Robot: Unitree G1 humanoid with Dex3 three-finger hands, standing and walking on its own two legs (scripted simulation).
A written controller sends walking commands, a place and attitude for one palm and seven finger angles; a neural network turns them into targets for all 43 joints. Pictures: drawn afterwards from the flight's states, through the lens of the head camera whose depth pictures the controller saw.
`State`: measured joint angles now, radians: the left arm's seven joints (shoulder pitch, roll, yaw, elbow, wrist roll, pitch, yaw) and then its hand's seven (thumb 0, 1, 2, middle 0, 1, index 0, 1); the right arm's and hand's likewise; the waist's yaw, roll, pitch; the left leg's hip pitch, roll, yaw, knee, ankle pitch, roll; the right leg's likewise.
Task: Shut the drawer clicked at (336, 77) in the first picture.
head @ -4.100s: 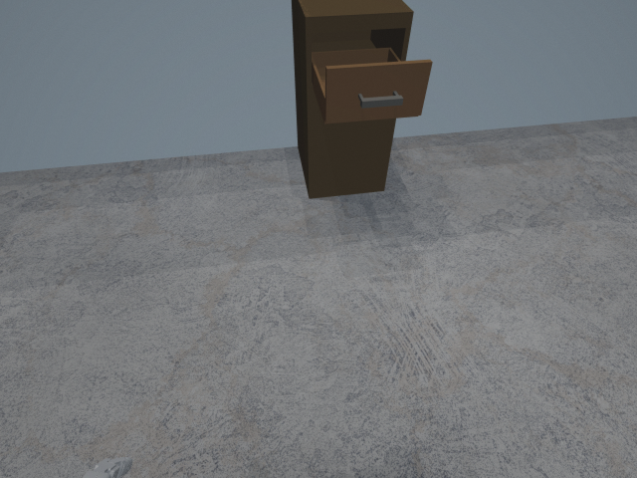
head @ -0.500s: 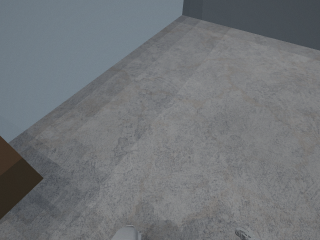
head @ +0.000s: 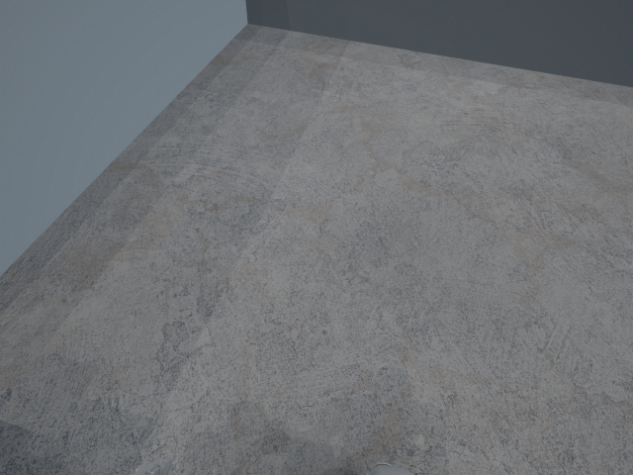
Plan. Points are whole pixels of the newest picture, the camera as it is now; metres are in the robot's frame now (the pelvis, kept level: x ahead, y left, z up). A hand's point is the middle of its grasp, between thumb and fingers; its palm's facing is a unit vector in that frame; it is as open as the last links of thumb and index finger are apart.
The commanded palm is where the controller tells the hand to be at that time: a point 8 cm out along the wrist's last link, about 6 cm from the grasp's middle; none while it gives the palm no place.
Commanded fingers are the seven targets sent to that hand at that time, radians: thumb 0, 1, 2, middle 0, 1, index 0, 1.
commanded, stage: turn to face it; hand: left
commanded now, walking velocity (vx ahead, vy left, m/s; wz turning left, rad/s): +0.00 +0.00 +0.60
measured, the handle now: out of the picture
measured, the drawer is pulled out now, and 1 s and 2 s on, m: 0.28 0.28 0.28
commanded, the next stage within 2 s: take the last steps up to it in 2.00 s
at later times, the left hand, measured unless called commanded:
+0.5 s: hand out of the picture +0.03 +0.26 -0.20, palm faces +0.32 -0.93 -0.20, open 7.3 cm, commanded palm none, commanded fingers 0.00 0.90 0.90 -0.20 -0.30 -0.20 -0.30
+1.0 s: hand out of the picture -0.02 +0.22 -0.15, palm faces +0.56 -0.78 -0.27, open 7.4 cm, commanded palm none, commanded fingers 0.00 0.90 0.90 -0.20 -0.30 -0.20 -0.30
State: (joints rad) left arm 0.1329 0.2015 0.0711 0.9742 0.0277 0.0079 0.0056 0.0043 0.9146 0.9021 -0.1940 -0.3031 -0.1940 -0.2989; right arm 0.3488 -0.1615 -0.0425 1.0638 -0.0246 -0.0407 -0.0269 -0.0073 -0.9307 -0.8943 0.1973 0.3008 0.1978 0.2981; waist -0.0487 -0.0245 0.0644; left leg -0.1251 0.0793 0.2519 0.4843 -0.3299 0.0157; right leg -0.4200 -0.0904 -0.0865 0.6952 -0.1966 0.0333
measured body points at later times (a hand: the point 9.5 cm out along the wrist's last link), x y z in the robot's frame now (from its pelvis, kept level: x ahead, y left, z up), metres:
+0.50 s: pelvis +0.01 +0.04 -0.02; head +0.02 +0.08 +0.43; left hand +0.02 +0.31 -0.18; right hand +0.14 -0.20 -0.14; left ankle +0.02 +0.12 -0.74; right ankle +0.04 -0.12 -0.67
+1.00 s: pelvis +0.00 -0.01 -0.01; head +0.03 -0.01 +0.44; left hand -0.05 +0.26 -0.13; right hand +0.19 -0.20 -0.16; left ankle +0.02 +0.12 -0.73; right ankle +0.06 -0.12 -0.74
